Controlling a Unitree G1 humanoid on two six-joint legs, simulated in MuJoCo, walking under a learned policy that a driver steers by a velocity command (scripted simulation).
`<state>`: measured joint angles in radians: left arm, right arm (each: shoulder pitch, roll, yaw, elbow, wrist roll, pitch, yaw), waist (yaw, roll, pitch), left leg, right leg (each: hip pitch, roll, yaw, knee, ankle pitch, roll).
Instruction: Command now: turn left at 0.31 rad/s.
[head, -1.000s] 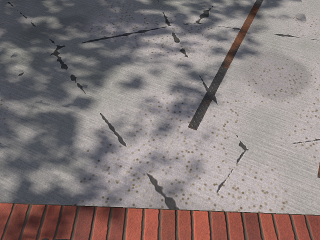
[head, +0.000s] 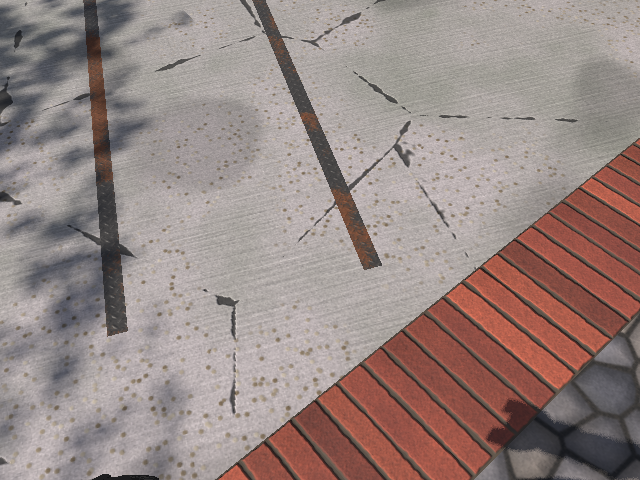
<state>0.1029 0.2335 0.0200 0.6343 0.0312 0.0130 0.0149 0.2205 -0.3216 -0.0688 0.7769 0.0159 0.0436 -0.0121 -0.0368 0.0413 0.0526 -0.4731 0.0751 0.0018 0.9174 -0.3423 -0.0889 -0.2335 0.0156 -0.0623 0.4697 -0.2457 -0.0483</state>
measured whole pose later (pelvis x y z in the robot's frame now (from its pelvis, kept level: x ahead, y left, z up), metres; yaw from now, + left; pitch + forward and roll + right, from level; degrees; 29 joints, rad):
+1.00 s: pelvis +0.07 +0.04 +0.00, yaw +37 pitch +1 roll +1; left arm 0.20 0.26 0.06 0.76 -0.02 0.02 0.00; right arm 0.13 -0.29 -0.05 0.60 0.01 0.03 -0.03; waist 0.05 0.01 0.07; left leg -0.28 -0.06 -0.16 0.70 -0.49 -0.10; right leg -0.28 0.07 0.19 0.47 -0.20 -0.01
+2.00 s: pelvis +0.57 +0.05 -0.02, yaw +6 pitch -1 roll -2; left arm 0.24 0.25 0.05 0.73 0.01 -0.09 0.06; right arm 0.26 -0.32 -0.07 0.73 0.00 -0.07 0.06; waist 0.00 0.05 0.07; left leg -0.64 0.04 -0.01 0.60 0.46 -0.03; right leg 0.00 0.09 -0.21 0.48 -0.47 -0.09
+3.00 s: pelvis +0.87 -0.01 -0.13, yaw +65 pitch +1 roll -1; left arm 0.17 0.27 0.07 0.68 0.03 0.03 0.06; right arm 0.26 -0.32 -0.07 0.57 0.01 0.08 -0.03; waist -0.01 0.00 0.05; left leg -0.67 0.06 -0.02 1.18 -0.26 -0.12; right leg -0.31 -0.01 -0.14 0.45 -0.15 -0.05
